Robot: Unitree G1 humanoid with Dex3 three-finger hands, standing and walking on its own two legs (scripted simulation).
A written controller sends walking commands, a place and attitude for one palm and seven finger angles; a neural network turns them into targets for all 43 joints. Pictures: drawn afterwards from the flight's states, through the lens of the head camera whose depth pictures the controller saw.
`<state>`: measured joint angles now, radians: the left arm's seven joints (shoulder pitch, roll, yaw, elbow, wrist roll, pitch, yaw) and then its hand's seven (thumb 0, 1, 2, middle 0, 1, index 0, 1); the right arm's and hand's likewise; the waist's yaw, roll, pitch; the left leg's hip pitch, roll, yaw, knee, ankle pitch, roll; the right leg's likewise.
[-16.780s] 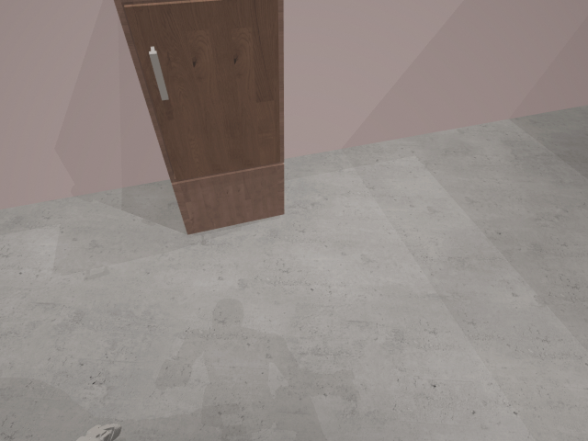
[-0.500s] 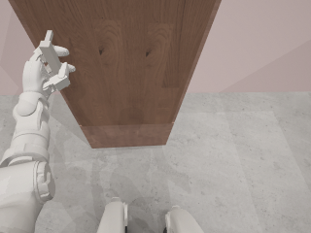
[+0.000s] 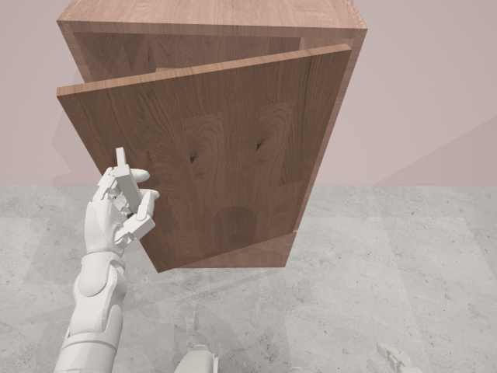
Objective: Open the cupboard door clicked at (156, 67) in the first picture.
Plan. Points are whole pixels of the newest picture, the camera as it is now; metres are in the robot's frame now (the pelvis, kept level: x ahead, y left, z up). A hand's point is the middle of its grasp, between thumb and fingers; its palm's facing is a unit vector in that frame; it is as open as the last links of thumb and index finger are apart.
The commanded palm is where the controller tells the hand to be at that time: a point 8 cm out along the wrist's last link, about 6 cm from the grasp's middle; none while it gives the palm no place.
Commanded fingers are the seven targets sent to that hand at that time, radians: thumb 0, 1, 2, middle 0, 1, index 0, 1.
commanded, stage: pull the door open along its arc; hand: left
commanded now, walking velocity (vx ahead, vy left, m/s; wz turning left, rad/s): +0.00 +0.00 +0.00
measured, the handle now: (133, 188) +0.39 +0.21 +0.06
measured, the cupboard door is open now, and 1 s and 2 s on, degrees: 18 43 43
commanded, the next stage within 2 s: open thumb and fingers to let go in 0.38 s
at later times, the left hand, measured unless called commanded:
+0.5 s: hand (215, 297) +0.22 +0.06 +0.06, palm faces +0.38 -0.93 +0.00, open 5.7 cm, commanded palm +0.18 +0.10 +0.06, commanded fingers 0.00 0.76 0.84 -0.39 -1.34 -0.39 -1.34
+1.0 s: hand (208, 295) +0.23 +0.07 +0.06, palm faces +0.43 -0.90 +0.02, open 12.5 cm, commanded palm +0.18 +0.11 +0.06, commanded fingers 0.00 -0.50 0.30 -0.26 -0.95 -0.26 -0.95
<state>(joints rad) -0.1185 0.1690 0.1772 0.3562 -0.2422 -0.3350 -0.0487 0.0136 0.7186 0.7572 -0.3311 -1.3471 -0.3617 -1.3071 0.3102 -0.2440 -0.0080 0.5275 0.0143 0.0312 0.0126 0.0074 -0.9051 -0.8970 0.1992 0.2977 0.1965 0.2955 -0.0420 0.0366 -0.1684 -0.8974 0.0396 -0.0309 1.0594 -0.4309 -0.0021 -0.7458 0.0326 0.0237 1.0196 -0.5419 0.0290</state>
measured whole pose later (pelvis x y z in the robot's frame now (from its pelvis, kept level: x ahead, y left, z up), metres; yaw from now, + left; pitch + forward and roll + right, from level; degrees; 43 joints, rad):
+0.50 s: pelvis +0.00 -0.04 +0.00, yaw +4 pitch +11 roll -1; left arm 0.47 -0.05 -0.26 -0.12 0.10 -0.29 0.46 -0.02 0.71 0.77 -0.34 -1.32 -0.38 -1.34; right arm 0.21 -0.17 0.04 0.45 -0.07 0.03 0.03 0.01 -0.90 -0.90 0.20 0.30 0.20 0.30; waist -0.02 0.05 -0.17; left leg -0.82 0.02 -0.10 1.07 -0.44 -0.05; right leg -0.67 0.03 -0.05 1.08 -0.61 -0.03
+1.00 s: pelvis -0.01 -0.06 -0.01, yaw +4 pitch +11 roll +1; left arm 0.38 -0.04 -0.16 -0.03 0.01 -0.38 0.42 0.00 -0.26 0.40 -0.32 -1.21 -0.33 -1.21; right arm 0.22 -0.22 0.00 0.52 -0.07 0.00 -0.01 0.01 -0.90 -0.90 0.20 0.30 0.20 0.30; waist -0.01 0.04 -0.17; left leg -0.85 0.02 -0.10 1.06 -0.42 -0.04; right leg -0.71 0.03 -0.05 1.11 -0.60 -0.05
